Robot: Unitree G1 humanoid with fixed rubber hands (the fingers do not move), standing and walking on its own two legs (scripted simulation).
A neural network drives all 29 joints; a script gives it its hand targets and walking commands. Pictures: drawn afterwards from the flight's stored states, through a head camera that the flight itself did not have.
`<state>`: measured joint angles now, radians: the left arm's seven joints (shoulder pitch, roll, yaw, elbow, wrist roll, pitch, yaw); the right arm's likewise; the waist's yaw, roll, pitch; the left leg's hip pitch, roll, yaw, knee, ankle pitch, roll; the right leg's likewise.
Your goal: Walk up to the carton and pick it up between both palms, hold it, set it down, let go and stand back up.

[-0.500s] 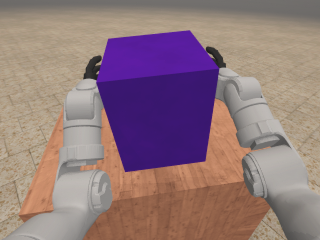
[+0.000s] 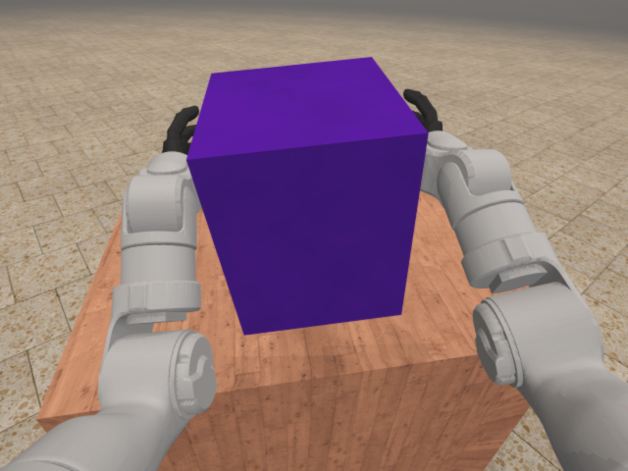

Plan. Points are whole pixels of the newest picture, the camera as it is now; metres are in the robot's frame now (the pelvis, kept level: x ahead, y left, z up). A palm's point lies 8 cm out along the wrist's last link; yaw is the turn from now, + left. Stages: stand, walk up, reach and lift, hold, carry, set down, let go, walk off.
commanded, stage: hold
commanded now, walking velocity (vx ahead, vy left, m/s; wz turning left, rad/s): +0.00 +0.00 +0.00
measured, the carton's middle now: (307, 196) +0.36 +0.01 +0.23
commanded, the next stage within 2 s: none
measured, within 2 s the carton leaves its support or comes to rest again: neither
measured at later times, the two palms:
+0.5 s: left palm (194, 158) +0.36 +0.14 +0.28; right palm (443, 145) +0.37 -0.15 +0.30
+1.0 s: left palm (191, 162) +0.37 +0.15 +0.27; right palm (437, 148) +0.37 -0.14 +0.29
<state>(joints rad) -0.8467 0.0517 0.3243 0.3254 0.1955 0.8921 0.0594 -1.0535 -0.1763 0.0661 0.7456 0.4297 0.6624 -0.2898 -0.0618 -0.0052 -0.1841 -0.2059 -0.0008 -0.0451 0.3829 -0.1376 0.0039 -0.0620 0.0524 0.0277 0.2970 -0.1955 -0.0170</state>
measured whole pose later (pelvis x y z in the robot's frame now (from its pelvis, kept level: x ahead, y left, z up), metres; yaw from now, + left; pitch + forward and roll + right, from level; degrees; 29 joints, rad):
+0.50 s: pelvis +0.00 -0.01 +0.00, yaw -1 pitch -4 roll -1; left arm -0.86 0.01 0.37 0.33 0.24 0.88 0.06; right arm -1.05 -0.18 0.06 0.77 0.42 0.65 -0.26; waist -0.07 -0.01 -0.18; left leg -0.15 0.01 -0.04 0.36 -0.14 0.00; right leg -0.01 0.06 0.04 0.28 -0.19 -0.03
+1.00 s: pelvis +0.00 -0.01 +0.00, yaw +0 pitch -3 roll -1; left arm -0.85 0.03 0.36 0.31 0.23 0.88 0.04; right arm -1.04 -0.17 0.06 0.73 0.42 0.65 -0.28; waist -0.08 -0.01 -0.17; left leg -0.17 0.00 -0.05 0.37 -0.14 0.00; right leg -0.02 0.06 0.03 0.28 -0.19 -0.02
